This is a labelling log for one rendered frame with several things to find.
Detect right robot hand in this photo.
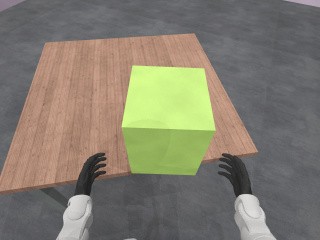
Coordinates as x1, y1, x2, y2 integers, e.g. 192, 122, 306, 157
218, 153, 253, 197

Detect robot right forearm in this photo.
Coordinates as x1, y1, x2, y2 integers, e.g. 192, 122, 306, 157
234, 194, 277, 240

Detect carton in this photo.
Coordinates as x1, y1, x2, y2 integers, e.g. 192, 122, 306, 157
121, 65, 216, 176

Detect left robot hand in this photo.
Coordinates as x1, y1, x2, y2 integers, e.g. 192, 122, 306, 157
74, 153, 107, 196

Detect robot left forearm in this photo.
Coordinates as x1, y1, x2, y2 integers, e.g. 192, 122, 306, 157
56, 194, 93, 240

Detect table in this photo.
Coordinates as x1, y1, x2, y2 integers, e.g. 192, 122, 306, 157
0, 33, 258, 214

